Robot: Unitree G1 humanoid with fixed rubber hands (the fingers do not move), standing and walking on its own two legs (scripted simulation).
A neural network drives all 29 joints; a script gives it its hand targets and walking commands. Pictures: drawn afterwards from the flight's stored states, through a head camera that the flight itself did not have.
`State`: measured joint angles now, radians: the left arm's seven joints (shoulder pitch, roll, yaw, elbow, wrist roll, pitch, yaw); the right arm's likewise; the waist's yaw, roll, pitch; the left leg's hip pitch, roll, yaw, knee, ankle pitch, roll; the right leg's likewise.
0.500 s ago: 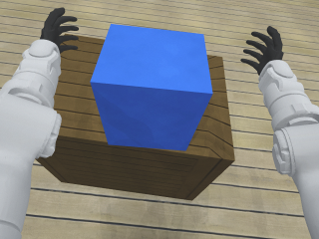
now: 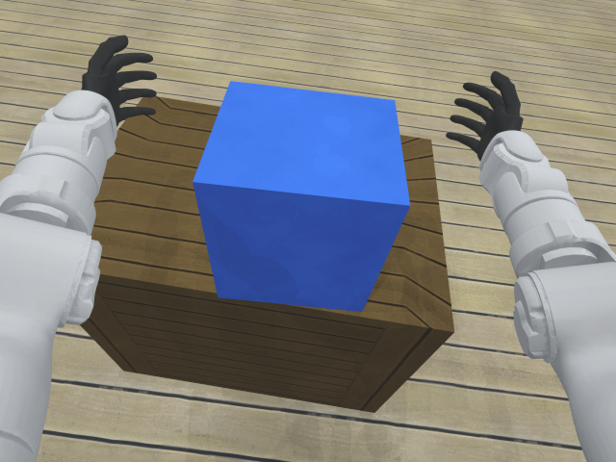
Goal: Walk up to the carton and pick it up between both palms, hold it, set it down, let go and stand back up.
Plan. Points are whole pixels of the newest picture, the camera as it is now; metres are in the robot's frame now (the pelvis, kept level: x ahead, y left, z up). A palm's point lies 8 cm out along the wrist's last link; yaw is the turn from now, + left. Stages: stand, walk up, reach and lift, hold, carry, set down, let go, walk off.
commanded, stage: set down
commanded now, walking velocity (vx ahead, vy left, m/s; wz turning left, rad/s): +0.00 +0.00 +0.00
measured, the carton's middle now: (301, 204) +0.52 -0.02 +0.00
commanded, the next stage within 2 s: none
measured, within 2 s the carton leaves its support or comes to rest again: neither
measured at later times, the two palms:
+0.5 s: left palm (110, 180) +0.44 +0.23 +0.13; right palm (467, 219) +0.40 -0.23 +0.11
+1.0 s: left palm (103, 250) +0.37 +0.24 +0.07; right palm (461, 281) +0.33 -0.22 +0.05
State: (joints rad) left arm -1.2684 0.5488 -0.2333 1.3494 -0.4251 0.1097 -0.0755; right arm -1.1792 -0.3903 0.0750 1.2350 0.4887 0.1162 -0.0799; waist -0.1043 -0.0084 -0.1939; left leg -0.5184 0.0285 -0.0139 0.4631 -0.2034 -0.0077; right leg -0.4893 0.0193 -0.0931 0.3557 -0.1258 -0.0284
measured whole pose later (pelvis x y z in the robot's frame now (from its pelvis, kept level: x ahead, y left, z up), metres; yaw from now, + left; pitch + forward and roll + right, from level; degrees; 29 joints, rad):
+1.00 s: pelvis +0.00 +0.01 +0.00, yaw -2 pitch +3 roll -1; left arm -0.55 0.41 -0.04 0.94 -0.30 -0.12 -0.10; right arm -0.45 -0.26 0.04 0.80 0.36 -0.11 -0.09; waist -0.03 0.00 -0.05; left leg -0.28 0.02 0.02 0.45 -0.23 0.01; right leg -0.28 0.01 -0.05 0.38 -0.16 -0.01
